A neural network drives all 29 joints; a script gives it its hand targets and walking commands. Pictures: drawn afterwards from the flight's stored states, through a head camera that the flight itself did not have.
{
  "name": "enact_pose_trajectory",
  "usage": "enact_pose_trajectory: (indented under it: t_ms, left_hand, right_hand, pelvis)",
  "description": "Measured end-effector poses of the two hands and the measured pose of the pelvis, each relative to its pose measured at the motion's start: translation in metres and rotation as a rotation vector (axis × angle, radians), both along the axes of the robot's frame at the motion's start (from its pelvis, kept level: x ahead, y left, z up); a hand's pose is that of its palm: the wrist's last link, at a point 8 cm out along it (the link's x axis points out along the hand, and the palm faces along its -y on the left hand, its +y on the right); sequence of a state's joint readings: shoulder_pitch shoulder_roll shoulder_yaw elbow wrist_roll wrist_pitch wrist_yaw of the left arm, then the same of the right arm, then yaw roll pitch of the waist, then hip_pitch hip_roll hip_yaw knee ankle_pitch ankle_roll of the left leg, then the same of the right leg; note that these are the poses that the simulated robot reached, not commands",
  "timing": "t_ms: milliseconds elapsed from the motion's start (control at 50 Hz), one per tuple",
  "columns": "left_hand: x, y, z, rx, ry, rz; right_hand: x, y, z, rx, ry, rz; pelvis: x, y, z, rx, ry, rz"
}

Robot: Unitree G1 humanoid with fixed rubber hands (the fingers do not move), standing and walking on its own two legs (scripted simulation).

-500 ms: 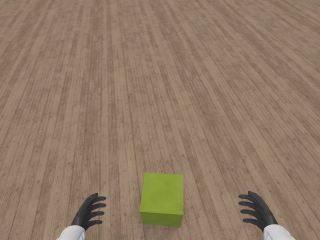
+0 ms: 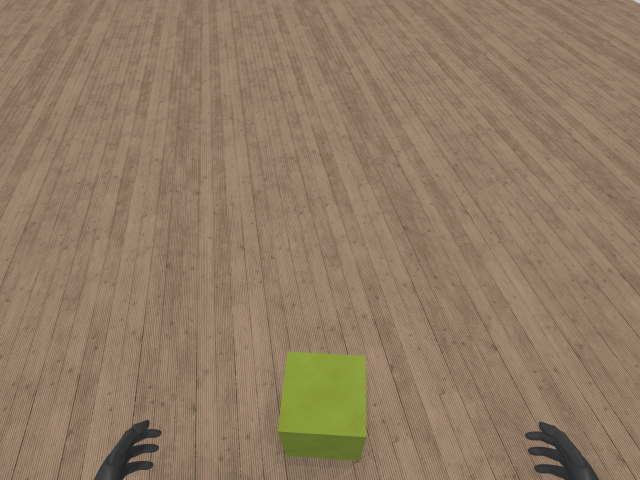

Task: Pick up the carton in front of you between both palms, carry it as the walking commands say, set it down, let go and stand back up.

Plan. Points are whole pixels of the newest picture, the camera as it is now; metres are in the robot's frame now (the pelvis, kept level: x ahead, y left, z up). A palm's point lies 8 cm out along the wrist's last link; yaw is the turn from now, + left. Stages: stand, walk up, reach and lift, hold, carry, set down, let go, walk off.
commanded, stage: stand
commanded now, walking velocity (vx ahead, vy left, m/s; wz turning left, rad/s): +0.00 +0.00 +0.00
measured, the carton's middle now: (324, 407) +0.40 +0.03 -0.65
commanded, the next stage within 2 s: none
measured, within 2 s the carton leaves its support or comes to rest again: neither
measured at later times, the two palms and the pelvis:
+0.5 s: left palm out of the picture +0.11 +0.30 -0.09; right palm out of the picture +0.11 -0.29 -0.09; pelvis +0.00 +0.00 +0.01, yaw +0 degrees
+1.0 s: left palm out of the picture +0.08 +0.31 -0.09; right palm out of the picture +0.09 -0.30 -0.09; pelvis -0.01 +0.00 +0.01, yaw +1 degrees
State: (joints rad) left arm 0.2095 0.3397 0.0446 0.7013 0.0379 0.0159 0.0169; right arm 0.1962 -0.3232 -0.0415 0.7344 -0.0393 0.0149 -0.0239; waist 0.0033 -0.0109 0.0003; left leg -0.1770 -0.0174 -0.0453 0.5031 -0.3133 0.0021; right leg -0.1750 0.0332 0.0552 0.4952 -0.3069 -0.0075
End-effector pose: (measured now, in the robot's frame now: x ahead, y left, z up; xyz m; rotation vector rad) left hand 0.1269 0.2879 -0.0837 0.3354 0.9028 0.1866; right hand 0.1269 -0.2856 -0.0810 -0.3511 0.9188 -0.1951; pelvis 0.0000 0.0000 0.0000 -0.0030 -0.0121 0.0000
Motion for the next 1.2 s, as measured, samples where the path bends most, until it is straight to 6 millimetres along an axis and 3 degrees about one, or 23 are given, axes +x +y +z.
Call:
enact_pose_trajectory:
  t_ms: [240,780,1200]
  left_hand:
    - [0.004,0.001,-0.002,-0.006,0.019,0.003]
    - [-0.036,0.015,-0.011,0.009,0.141,0.039]
    - [-0.057,0.021,-0.011,0.018,0.189,0.060]
  right_hand:
    - [0.003,0.000,-0.001,-0.005,0.018,-0.002]
    - [-0.035,-0.018,-0.006,-0.032,0.146,-0.033]
    - [-0.050,-0.019,-0.010,-0.019,0.178,-0.031]
  pelvis:
    - [0.004,0.003,0.003,0.002,-0.007,0.001]
    - [-0.009,0.002,0.009,0.002,-0.028,0.010]
    - [-0.017,0.001,0.011,0.003,-0.032,0.017]
